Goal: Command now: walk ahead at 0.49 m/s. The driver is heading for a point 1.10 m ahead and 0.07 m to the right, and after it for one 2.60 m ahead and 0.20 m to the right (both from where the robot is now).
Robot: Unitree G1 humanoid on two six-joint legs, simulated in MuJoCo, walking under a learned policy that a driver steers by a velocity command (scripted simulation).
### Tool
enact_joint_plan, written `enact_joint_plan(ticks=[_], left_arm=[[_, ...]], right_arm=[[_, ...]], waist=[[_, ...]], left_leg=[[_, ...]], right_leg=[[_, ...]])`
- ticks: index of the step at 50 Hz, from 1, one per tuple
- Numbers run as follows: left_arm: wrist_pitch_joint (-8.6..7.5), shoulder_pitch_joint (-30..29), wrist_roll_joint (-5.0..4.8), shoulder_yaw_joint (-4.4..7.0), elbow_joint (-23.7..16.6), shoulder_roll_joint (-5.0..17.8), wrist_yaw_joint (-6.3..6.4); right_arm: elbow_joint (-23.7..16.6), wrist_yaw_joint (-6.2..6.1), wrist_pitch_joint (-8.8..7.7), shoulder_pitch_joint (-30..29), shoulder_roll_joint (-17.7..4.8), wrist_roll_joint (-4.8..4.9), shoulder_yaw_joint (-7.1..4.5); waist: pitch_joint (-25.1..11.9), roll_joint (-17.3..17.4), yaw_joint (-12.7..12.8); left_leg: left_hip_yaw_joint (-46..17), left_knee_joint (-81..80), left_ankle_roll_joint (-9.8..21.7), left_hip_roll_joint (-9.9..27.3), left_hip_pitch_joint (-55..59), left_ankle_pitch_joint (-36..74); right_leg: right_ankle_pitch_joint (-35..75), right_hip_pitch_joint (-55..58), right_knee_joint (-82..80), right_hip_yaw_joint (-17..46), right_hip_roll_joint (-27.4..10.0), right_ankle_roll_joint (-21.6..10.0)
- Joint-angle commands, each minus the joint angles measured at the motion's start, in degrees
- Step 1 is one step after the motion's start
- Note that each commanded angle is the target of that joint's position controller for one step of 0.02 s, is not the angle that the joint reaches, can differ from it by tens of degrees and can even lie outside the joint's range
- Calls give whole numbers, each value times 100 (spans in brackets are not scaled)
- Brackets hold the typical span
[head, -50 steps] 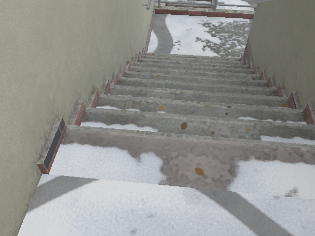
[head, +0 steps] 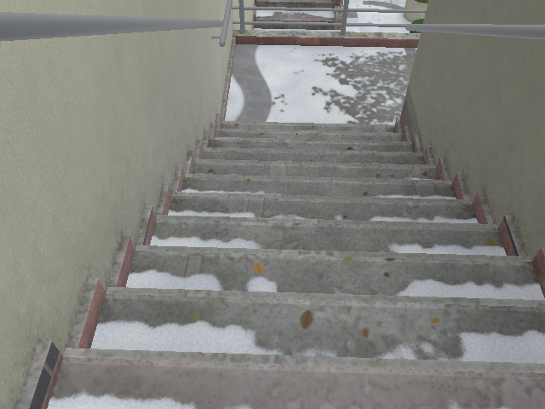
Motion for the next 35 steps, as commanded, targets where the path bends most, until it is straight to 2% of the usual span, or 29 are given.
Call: enact_joint_plan(ticks=[1,3,5,7,9,12,13,14,15,16,17,18,19,20,21,22,23,24,25,27,28,29,30,31,32,33,34,35], left_arm=[[84,222,-43,-50,-155,66,-50],[168,-282,-58,-48,-299,66,-68],[223,-592,-84,6,-376,192,-39],[239,-967,-117,46,-504,216,0],[214,-1302,-132,92,-565,241,15],[161,-1547,-209,152,-597,233,24],[135,-1405,-257,202,-547,304,33],[79,-1223,-349,275,-481,399,73],[-10,-522,-440,404,-273,714,122],[-40,662,-421,412,29,843,143],[-31,2131,-292,465,436,1014,220],[-126,2282,-98,513,678,941,267],[-204,1479,-131,530,553,917,319],[-187,992,-186,396,465,490,360],[-164,797,-235,252,421,31,348],[-159,817,-222,191,447,-171,343],[-180,900,-186,173,467,-199,324],[-225,959,-171,191,484,-132,294],[-259,1061,-127,186,523,-64,241],[-306,1324,-39,133,645,-65,123],[-325,1412,-50,116,690,-27,59],[-334,1425,-78,111,689,60,0],[-344,1546,-103,97,760,124,-63],[-332,1660,-60,80,847,170,-139],[-327,1748,-73,76,885,201,-181],[-343,1762,-89,68,905,199,-184],[-351,1864,21,52,1013,188,-172],[-356,1858,20,42,1032,129,-135]], right_arm=[[-459,111,-227,-389,-401,-50,5],[-242,223,-209,228,-525,13,-4],[-73,288,-184,690,-612,18,-25],[23,296,-139,909,-600,-8,-27],[87,244,-65,1012,-593,-10,-47],[145,185,65,992,-778,12,-159],[112,160,101,834,-866,25,-204],[129,166,136,764,-939,10,-231],[50,176,119,626,-921,-19,-252],[-13,216,62,1337,-322,-95,-70],[-130,332,27,1092,-205,-126,18],[-402,366,31,14,-561,27,-168],[-439,279,4,-312,-695,54,-250],[-443,186,16,-280,-668,-61,-279],[-521,137,44,-389,-422,-88,-243],[-513,125,92,-302,-141,-116,-191],[-508,148,129,-235,9,-77,-178],[-509,208,143,-281,-24,-23,-188],[-549,270,158,-442,-75,-12,-192],[-732,327,221,-932,-114,-48,-181],[-837,324,276,-1183,-71,-69,-155],[-966,321,312,-1464,-143,-98,-162],[-1039,322,356,-1599,-182,-94,-174],[-1071,327,394,-1591,-247,-91,-187],[-1105,311,421,-1629,-321,-81,-216],[-1180,274,430,-1739,-423,-54,-255],[-1140,262,413,-1531,-413,-45,-251],[-1158,224,394,-1540,-508,-34,-288]], waist=[[224,429,289],[232,544,116],[275,565,4],[320,565,-58],[295,591,-129],[255,601,-52],[137,612,116],[-79,667,285],[-546,508,546],[-1978,-542,669],[-2332,-1002,1269],[-1072,-440,1443],[-142,-220,1097],[-149,-228,794],[-48,-143,602],[-25,-81,430],[-26,-40,325],[27,-15,316],[68,-38,321],[70,-41,328],[56,-55,337],[71,14,357],[41,-83,330],[63,-188,293],[42,-155,291],[43,-104,278],[48,-165,168],[45,-71,139]], left_leg=[[-905,-1259,1028,1427,-1343,591],[-940,-1130,1087,1554,-768,1133],[-1050,-956,1129,1762,116,1566],[-1161,-879,1093,1976,883,1740],[-1159,-817,962,2080,1530,1757],[-1055,-573,794,2151,1863,2377],[-915,-321,694,2063,1757,2947],[-738,4,543,1883,1388,3578],[-438,791,224,1505,741,3790],[-168,2488,-232,758,-1144,2287],[-425,4009,-401,134,-2531,-1953],[-1138,5149,-90,464,-3425,-2211],[-1130,5404,56,858,-3581,-1725],[-1061,5145,164,1070,-3154,-1437],[-1036,5038,165,1204,-2938,-1117],[-981,4993,109,1251,-2696,-905],[-916,4889,55,1250,-2581,-782],[-793,4670,-25,1238,-2655,-570],[-653,4397,-104,1237,-2740,-196],[-450,3520,-230,1272,-2754,688],[-351,3058,-272,1239,-2531,1025],[-313,2607,-306,1165,-2298,1328],[-350,2445,-324,1113,-2171,1459],[-408,2500,-323,1084,-2097,1537],[-412,2528,-319,1026,-2107,1552],[-472,2389,-301,1013,-2150,1513],[-755,2869,-291,1136,-2319,1679],[-875,2787,-274,1195,-2744,1389]], right_leg=[[1269,812,-1162,-338,-72,150],[1685,698,-1745,-365,44,277],[1738,313,-2235,-307,114,303],[1562,-15,-2633,-217,132,242],[1277,-110,-2963,-234,186,156],[959,396,-3391,-408,378,64],[1109,954,-3571,-585,520,-15],[1254,1805,-3583,-660,617,-150],[1609,3123,-3239,-573,639,-416],[1781,5977,-3072,782,-334,-1399],[1486,7111,-4119,2946,-1479,-1999],[269,6194,-4581,2943,-1300,-1375],[-228,4903,-4754,2196,-1172,-1064],[-141,4240,-4993,1807,-978,-988],[535,3835,-5112,1417,-871,-980],[1139,3490,-5198,1134,-779,-972],[1486,3318,-5266,871,-685,-951],[1720,3199,-5313,609,-581,-943],[2093,3066,-5315,408,-498,-954],[2785,2783,-5216,106,-378,-964],[3002,2546,-5174,-23,-311,-958],[3163,2295,-5178,-46,-278,-971],[3298,2236,-5170,-11,-338,-1013],[3244,2235,-5139,6,-401,-1021],[3254,2329,-5027,-26,-402,-1003],[3244,2488,-4955,1,-444,-994],[3462,2785,-4708,127,-680,-1008],[3499,3259,-4563,157,-776,-963]])
Velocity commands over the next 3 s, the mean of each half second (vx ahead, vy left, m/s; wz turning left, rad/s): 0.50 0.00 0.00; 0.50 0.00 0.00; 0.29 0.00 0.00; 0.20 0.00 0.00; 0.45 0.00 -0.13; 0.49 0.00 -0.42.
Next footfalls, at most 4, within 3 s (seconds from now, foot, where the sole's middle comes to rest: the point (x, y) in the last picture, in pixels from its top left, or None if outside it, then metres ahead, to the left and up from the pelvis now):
0.30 right None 0.33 -0.16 -0.78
0.84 left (248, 390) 0.55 0.06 -0.78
1.36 right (318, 329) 0.79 -0.15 -0.94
1.62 left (237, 343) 0.71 0.09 -0.84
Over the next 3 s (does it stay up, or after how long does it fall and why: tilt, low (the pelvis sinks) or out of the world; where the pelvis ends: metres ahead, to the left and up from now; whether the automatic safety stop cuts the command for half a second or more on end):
stays up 1.20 -0.02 -0.40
